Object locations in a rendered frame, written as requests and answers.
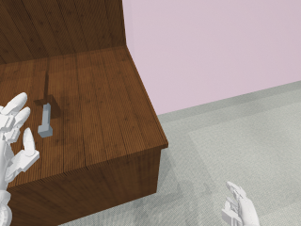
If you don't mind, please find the robot left hand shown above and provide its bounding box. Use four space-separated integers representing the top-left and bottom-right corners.
0 92 40 190

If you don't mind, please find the tap lever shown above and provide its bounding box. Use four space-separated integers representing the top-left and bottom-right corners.
38 103 53 138

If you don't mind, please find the left robot forearm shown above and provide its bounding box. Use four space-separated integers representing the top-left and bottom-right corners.
0 189 12 226

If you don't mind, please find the counter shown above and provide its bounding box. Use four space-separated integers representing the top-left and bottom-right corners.
0 0 168 226

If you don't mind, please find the robot right hand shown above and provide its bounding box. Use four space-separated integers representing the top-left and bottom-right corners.
222 181 260 226

